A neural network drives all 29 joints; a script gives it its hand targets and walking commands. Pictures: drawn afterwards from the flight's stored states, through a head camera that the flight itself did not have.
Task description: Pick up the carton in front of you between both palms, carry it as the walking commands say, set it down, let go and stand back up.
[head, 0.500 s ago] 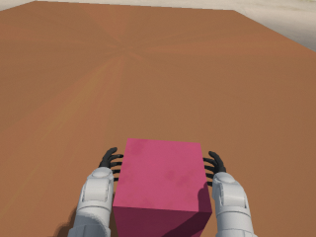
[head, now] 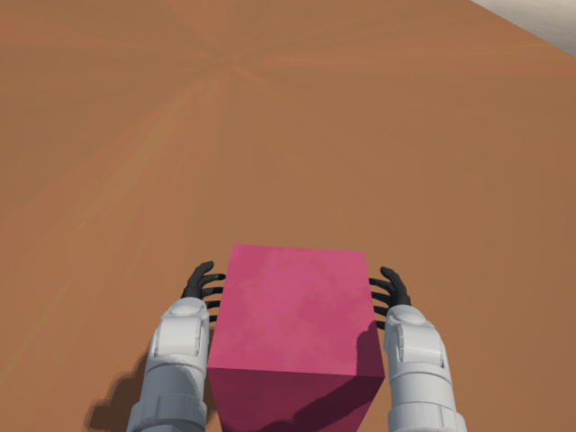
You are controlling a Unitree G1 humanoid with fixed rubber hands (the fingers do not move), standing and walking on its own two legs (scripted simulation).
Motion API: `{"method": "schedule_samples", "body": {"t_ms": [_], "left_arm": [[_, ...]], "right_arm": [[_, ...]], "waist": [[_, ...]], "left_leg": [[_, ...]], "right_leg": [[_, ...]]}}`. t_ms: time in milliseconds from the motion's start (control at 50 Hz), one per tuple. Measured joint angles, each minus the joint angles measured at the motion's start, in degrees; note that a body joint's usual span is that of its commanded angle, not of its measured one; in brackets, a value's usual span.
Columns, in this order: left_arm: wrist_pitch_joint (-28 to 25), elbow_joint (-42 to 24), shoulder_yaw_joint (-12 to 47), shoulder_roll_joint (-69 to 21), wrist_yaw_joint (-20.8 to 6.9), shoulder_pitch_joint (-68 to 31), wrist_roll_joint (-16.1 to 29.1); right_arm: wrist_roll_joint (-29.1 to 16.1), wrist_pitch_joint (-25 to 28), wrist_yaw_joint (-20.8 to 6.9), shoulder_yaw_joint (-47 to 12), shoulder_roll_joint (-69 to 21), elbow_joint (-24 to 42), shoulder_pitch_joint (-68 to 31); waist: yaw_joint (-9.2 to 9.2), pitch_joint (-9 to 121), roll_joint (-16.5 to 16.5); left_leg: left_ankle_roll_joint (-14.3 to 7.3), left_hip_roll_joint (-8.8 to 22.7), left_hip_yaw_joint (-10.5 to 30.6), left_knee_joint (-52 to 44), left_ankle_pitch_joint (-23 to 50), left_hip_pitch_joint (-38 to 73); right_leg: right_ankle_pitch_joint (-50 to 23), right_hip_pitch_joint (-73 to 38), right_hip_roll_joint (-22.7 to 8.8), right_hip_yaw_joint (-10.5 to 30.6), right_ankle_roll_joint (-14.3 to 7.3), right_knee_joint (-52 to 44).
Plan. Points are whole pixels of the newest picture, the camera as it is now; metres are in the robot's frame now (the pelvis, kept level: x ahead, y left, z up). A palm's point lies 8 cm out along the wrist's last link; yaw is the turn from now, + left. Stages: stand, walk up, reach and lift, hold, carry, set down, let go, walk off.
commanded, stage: set down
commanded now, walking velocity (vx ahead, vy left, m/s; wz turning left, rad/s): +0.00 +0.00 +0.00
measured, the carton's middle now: (292, 345) +0.30 +0.00 -0.06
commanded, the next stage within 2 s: none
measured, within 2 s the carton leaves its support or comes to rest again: neither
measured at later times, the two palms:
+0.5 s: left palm (218, 345) +0.36 +0.14 -0.17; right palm (372, 360) +0.34 -0.16 -0.17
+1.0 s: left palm (231, 358) +0.40 +0.13 -0.32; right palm (360, 378) +0.37 -0.17 -0.32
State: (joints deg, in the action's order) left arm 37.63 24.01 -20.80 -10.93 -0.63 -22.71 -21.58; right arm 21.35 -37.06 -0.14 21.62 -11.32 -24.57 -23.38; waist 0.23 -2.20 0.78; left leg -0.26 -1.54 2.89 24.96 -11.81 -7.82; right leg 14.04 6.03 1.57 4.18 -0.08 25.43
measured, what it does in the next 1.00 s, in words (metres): lowers itself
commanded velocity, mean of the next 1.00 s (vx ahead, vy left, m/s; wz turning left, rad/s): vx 0.00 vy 0.00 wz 0.00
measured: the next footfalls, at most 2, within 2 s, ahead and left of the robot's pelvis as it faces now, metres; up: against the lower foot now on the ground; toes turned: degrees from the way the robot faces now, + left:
none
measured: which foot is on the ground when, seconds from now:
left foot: down 0.00-1.00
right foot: down 0.00-1.00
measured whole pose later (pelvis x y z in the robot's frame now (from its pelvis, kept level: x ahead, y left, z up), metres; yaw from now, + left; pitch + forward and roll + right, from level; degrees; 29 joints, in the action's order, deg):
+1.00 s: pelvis -0.07 +0.01 -0.23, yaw -1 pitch +45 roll -3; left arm 15.0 40.8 -19.6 0.5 3.2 -53.7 -12.2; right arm 10.4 -14.6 4.9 29.2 -5.3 -32.9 -48.4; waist 3.0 9.9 -0.8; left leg 1.2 -5.9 4.8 89.9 -26.0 -108.5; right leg 29.5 105.7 5.7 3.6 3.3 90.2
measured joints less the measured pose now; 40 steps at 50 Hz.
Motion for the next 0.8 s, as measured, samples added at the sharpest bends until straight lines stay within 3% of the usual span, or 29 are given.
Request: {"method": "schedule_samples", "body": {"t_ms": [180,280,360,500,660,800], "left_arm": [[-14.1,7.9,-5.9,0.5,-1.6,-7.6,-4.0],[-22.6,8.8,-4.0,2.2,-0.5,-9.4,-0.6],[-26.4,8.4,-1.5,3.8,0.9,-10.8,3.6],[-26.4,7.7,0.6,5.8,2.0,-14.7,8.1],[-22.0,11.1,-3.0,6.0,1.8,-21.8,5.2],[-21.9,14.1,-2.7,7.6,2.1,-25.3,5.1]], "right_arm": [[4.0,13.4,-0.1,7.3,-2.0,-4.2,-5.7],[0.6,21.9,1.1,6.6,-1.2,-4.0,-6.8],[-4.0,26.0,2.2,4.7,0.3,-3.5,-7.8],[-8.9,26.4,3.1,4.0,1.8,-2.4,-11.0],[-6.6,22.1,2.5,8.9,2.2,-5.0,-17.7],[-6.4,21.7,3.1,9.4,3.1,-6.9,-20.7]], "waist": [[0.95,-3.4,-0.2],[1.25,-4.5,-0.3],[1.48,-2.8,-0.4],[1.98,4.7,-0.6],[2.37,9.9,-1.1],[2.63,12.6,-1.5]], "left_leg": [[0.3,-0.1,0.8,9.9,-1.9,-17.9],[0.4,-0.6,1.1,16.1,-2.2,-32.7],[0.6,-1.0,1.5,22.4,-3.2,-45.6],[0.9,-2.0,1.8,34.1,-6.2,-64.1],[0.9,-2.8,1.8,45.0,-9.4,-76.7],[1.0,-3.5,1.8,53.0,-11.5,-87.3]], "right_leg": [[1.8,17.6,0.8,-0.5,0.2,9.4],[2.5,32.4,1.0,-0.6,0.5,16.0],[3.6,45.2,1.4,-0.5,0.9,22.4],[6.9,63.7,2.0,-0.3,1.5,34.3],[10.3,76.2,2.5,-0.3,2.0,45.1],[12.6,86.6,3.1,-0.3,2.5,53.1]]}}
